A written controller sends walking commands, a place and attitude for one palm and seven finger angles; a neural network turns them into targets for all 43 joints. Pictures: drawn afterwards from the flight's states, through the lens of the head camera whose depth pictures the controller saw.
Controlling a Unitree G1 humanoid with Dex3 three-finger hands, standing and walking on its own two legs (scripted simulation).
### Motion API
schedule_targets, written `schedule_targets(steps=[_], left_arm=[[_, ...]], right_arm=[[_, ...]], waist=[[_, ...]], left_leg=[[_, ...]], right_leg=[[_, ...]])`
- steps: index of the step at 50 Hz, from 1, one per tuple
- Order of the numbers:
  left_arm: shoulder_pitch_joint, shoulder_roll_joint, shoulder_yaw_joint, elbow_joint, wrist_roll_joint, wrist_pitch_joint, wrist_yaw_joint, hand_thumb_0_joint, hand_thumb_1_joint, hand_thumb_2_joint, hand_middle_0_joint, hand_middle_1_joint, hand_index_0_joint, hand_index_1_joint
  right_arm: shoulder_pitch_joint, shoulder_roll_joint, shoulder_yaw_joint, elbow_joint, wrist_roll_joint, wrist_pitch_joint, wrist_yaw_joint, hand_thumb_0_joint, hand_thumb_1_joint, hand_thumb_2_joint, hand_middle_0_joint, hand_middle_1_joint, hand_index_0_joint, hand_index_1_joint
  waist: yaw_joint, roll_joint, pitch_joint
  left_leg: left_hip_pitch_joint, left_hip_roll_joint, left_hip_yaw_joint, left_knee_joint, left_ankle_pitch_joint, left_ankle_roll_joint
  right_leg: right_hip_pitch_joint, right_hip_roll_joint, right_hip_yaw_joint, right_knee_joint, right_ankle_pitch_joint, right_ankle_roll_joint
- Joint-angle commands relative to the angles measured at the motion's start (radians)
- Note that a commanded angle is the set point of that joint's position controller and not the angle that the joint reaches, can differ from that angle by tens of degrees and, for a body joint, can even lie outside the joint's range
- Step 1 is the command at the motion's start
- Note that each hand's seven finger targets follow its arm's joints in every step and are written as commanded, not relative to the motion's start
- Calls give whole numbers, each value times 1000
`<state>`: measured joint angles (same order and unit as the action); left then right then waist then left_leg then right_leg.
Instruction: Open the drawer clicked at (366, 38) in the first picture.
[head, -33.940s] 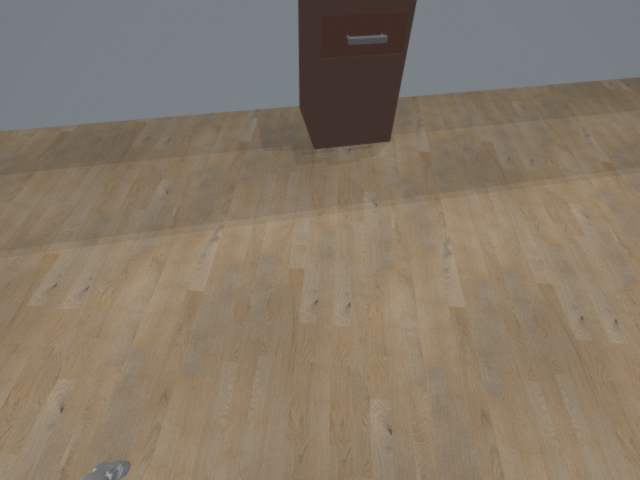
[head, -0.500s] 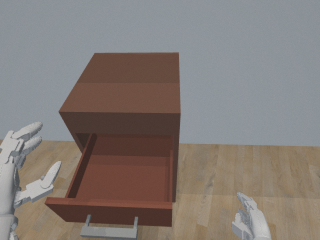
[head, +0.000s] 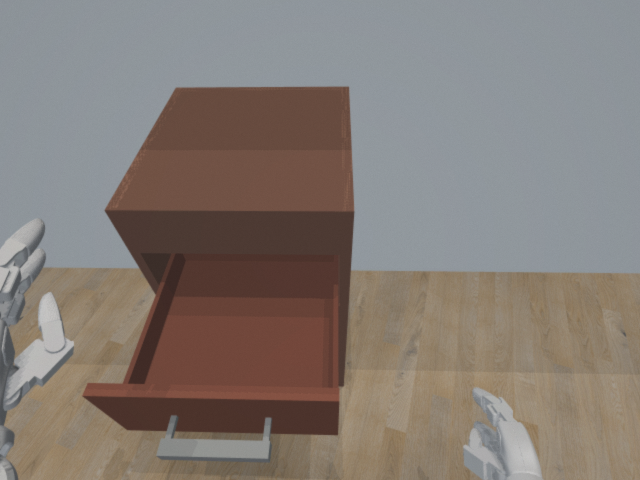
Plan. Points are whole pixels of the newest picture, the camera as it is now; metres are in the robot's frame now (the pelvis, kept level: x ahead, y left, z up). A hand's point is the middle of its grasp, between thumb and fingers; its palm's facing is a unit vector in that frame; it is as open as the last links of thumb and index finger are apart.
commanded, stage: step back with the hand held close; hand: left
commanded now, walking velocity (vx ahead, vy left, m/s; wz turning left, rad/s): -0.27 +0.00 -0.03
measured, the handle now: (218, 436) +0.22 +0.19 -0.20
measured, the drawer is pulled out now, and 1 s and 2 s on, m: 0.28 0.28 0.28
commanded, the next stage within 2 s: stop stepping back and stand still in 1.40 s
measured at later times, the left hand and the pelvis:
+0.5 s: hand (29, 407) +0.15 +0.26 +0.15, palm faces +0.33 -0.82 -0.48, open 7.4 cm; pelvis -0.05 +0.02 -0.01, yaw +0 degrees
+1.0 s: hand (8, 426) +0.13 +0.26 +0.16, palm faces +0.31 -0.82 -0.49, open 7.4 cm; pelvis -0.08 +0.02 -0.01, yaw -1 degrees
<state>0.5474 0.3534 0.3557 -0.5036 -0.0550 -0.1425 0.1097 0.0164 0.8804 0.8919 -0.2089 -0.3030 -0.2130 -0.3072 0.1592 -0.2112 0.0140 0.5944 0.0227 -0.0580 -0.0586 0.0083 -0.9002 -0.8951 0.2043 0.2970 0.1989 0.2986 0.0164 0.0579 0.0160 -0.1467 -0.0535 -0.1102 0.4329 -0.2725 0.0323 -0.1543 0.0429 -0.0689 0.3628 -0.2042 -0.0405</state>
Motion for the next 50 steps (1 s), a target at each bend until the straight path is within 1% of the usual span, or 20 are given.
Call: schedule_targets(steps=[1, 4, 7, 15, 19, 23, 26, 29, 31, 33, 34, 37, 38, 40, 41, 42, 44, 46, 49, 50], left_arm=[[95, 135, 95, -199, -2, -94, 8, 0, 900, 900, -200, -300, -200, -300], [144, 151, 105, -264, -7, -101, 13, 0, 900, 900, -200, -300, -200, -300], [152, 189, 139, -322, -12, -104, 27, 0, 900, 900, -200, -300, -200, -300], [139, 198, 143, -329, -8, -102, 40, 0, 900, 900, -200, -300, -200, -300], [132, 173, 127, -299, -1, -102, 40, 0, 900, 900, -200, -300, -200, -300], [100, 194, 148, -321, 13, -109, 44, 0, 900, 900, -200, -300, -200, -300], [95, 183, 143, -337, 21, -118, 45, 0, 900, 900, -200, -300, -200, -300], [83, 193, 146, -355, 20, -129, 52, 0, 900, 900, -200, -300, -200, -300], [76, 189, 132, -358, 12, -137, 59, 0, 900, 900, -200, -300, -200, -300], [76, 202, 138, -354, 4, -142, 71, 0, 900, 900, -200, -300, -200, -300], [85, 187, 123, -354, 2, -144, 75, 0, 900, 900, -200, -300, -200, -300], [99, 206, 141, -381, 4, -150, 79, 0, 900, 900, -200, -300, -200, -300], [100, 232, 166, -384, 9, -149, 80, 0, 900, 900, -200, -300, -200, -300], [106, 216, 167, -394, 26, -159, 69, 0, 900, 900, -200, -300, -200, -300], [87, 226, 182, -404, 36, -161, 68, 0, 900, 900, -200, -300, -200, -300], [74, 226, 183, -413, 35, -158, 69, 0, 900, 900, -200, -300, -200, -300], [95, 211, 165, -416, 19, -158, 65, 0, 900, 900, -200, -300, -200, -300], [164, 188, 154, -370, 6, -151, 53, 0, 900, 900, -200, -300, -200, -300], [154, 173, 127, -373, 2, -146, 36, 0, 900, 900, -200, -300, -200, -300], [138, 178, 124, -379, 1, -144, 29, 0, 900, 900, -200, -300, -200, -300]], right_arm=[[-130, -117, -54, -163, -8, -28, -3, 0, -900, -900, 200, 300, 200, 300], [-129, -122, -62, -175, -3, -18, -6, 0, -900, -900, 200, 300, 200, 300], [-128, -124, -74, -188, 5, -10, -14, 0, -900, -900, 200, 300, 200, 300], [-127, -124, -79, -191, 0, -2, -31, 0, -900, -900, 200, 300, 200, 300], [-125, -128, -75, -187, -8, -4, -26, 0, -900, -900, 200, 300, 200, 300], [-128, -136, -74, -201, -7, -17, -23, 0, -900, -900, 200, 300, 200, 300], [-108, -136, -71, -213, -4, -23, -18, 0, -900, -900, 200, 300, 200, 300], [-90, -131, -71, -211, -7, -33, -17, 0, -900, -900, 200, 300, 200, 300], [-80, -133, -74, -198, -4, -36, -16, 0, -900, -900, 200, 300, 200, 300], [-71, -133, -79, -173, -7, -40, -20, 0, -900, -900, 200, 300, 200, 300], [-69, -123, -74, -167, -8, -37, -20, 0, -900, -900, 200, 300, 200, 300], [-88, -126, -73, -165, -8, -40, -27, 0, -900, -900, 200, 300, 200, 300], [-109, -127, -74, -169, -7, -46, -32, 0, -900, -900, 200, 300, 200, 300], [-117, -132, -70, -193, -4, -59, -30, 0, -900, -900, 200, 300, 200, 300], [-110, -123, -72, -190, -14, -63, -29, 0, -900, -900, 200, 300, 200, 300], [-99, -116, -73, -185, -23, -68, -31, 0, -900, -900, 200, 300, 200, 300], [-80, -110, -81, -173, -25, -86, -26, 0, -900, -900, 200, 300, 200, 300], [-69, -108, -87, -134, -30, -94, -14, 0, -900, -900, 200, 300, 200, 300], [-71, -110, -78, -100, -41, -99, 6, 0, -900, -900, 200, 300, 200, 300], [-81, -116, -75, -92, -41, -100, 14, 0, -900, -900, 200, 300, 200, 300]], waist=[[-6, -21, -123], [-14, -18, -228], [-18, -49, -261], [-18, 11, -187], [-16, 31, -145], [-17, 52, -123], [-19, 8, -115], [-26, -42, -116], [-32, -76, -109], [-37, -105, -125], [-39, -111, -131], [-34, -24, -134], [-34, 39, -125], [-30, 205, -132], [-27, 221, -134], [-27, 195, -134], [-16, 91, -177], [-7, 50, -220], [-14, 109, -262], [-13, 134, -274]], left_leg=[[-85, 81, -20, -12, 291, 12], [-85, 91, -21, 7, 362, 9], [-120, 98, -28, 25, 363, 3], [-202, 150, -89, -34, 422, 4], [-320, 173, -116, -79, 273, 25], [-468, 188, -129, -108, 34, 53], [-552, 167, -128, -88, -146, 61], [-497, 115, -93, -4, -204, 48], [-374, 74, -52, 111, -187, 25], [-228, 48, -19, 225, -138, 2], [-201, 50, -12, 230, -113, 0], [-225, 98, -56, 85, -68, 13], [-296, 147, -105, -10, -41, 23], [-596, 278, -235, -222, -165, 78], [-629, 305, -273, -252, -167, 93], [-591, 316, -272, -233, -80, 102], [-353, 305, -228, -116, 281, 99], [-112, 287, -182, -48, 549, 94], [129, 274, -154, 11, 891, 85], [175, 272, -140, 20, 942, 77]], right_leg=[[46, -146, 79, -30, 211, 16], [91, -149, 74, 14, 288, 18], [107, -155, 77, 40, 311, 17], [70, -105, 53, 118, 229, 30], [88, -91, 65, 154, 113, 28], [140, -90, 98, 190, 74, 32], [168, -104, 127, 171, 43, 27], [67, -145, 180, 66, -51, 7], [-94, -201, 230, -29, -176, -25], [-243, -254, 248, -94, -234, -60], [-260, -266, 220, -90, -216, -62], [-220, -194, 135, -1, -135, -25], [-162, -133, 103, 68, -108, 2], [110, -21, 54, 359, -95, 45], [113, -8, 72, 457, -132, 47], [64, -15, 90, 494, -159, 45], [-79, -21, 102, 435, -229, 37], [-180, -20, 77, 335, -249, 37], [-257, -10, 68, 240, -207, 43], [-262, -8, 69, 219, -192, 45]])
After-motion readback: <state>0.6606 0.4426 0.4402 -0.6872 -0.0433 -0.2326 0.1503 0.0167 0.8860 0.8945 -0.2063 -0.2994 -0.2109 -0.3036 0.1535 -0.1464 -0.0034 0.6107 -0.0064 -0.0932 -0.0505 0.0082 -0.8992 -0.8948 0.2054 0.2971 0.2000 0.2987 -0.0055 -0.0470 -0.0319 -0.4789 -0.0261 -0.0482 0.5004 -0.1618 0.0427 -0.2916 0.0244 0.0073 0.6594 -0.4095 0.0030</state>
